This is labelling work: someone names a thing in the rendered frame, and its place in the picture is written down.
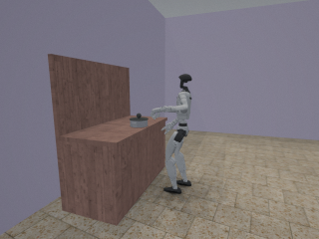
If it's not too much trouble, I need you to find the left robot shin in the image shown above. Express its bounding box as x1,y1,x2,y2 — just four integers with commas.
165,159,177,189

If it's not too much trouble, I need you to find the robot left forearm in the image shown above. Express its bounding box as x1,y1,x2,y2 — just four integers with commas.
159,105,186,114

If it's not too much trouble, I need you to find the robot left upper arm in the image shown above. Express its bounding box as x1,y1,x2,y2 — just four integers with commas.
178,91,188,114

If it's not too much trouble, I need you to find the robot right hand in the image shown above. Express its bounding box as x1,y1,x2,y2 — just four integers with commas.
161,122,174,134

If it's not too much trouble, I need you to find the pot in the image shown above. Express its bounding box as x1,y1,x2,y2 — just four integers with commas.
130,120,148,127

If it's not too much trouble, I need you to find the right robot shin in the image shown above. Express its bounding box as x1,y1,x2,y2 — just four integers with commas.
174,157,187,182

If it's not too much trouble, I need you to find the robot shin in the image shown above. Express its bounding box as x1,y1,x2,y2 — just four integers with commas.
165,159,177,189
174,157,187,182

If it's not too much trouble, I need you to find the robot left hand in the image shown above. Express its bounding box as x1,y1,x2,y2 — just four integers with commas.
150,108,160,120

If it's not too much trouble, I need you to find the robot right forearm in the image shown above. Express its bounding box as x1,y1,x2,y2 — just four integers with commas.
171,118,181,125

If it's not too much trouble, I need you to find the table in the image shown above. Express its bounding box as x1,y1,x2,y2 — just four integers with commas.
48,54,167,226

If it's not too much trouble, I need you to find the lid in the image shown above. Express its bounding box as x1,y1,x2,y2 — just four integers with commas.
130,117,148,121

